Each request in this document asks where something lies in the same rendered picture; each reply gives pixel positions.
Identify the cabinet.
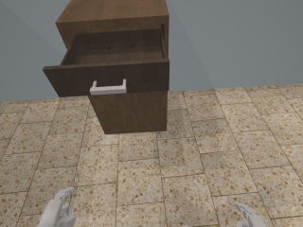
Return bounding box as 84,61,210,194
55,0,169,134

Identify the handle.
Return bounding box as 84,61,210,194
89,79,127,96

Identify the right robot hand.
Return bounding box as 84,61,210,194
236,202,267,227

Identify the left robot hand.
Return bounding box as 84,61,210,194
38,186,77,227

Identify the drawer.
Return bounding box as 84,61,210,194
43,28,170,97

